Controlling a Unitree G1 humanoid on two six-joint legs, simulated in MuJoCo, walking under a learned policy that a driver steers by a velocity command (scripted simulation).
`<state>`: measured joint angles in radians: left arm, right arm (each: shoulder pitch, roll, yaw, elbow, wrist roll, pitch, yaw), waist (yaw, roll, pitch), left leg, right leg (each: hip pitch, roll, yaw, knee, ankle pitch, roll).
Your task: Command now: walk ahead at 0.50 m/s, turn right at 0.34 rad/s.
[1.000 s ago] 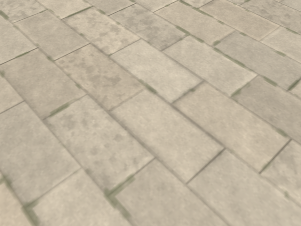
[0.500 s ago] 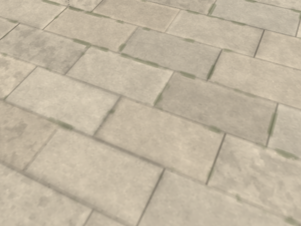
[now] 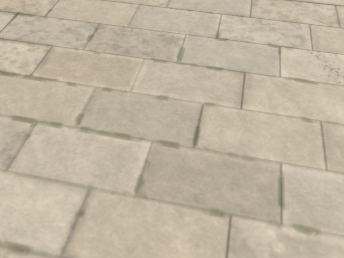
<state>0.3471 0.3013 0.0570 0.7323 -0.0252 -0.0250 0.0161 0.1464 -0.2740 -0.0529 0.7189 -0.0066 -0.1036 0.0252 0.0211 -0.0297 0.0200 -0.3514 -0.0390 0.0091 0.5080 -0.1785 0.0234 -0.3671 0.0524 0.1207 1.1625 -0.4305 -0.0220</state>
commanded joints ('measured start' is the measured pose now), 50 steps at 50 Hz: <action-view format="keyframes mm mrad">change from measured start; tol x32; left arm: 1 -68 98 28 -100 7 -23 -6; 50 -133 128 8 -31 4 -122 -24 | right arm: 1 78 -94 -23 -14 -10 -1 -5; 20 303 -48 19 56 12 16 -23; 41 -182 -75 9 -82 27 28 39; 50 152 -174 -47 -45 19 40 6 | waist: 1 -42 124 -1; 18 67 89 -138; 20 66 -276 -375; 50 -88 43 -121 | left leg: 1 248 279 -360 -294 -52 169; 18 237 215 -15 44 497 72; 21 -408 63 -104 739 -386 -6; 41 -338 100 -20 60 172 33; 45 157 -15 52 25 101 123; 47 761 376 -808 -145 -41 399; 50 441 278 -511 -222 -9 285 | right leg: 1 -307 -122 21 -3 89 2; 15 -140 -98 -108 -627 363 -14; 18 290 -71 -132 -687 353 -84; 20 750 -447 567 -814 133 -293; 36 277 -258 -98 -1058 456 -174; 45 378 -250 -255 -468 1087 -50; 47 -287 32 -121 174 -107 52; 50 -398 -118 -25 83 44 7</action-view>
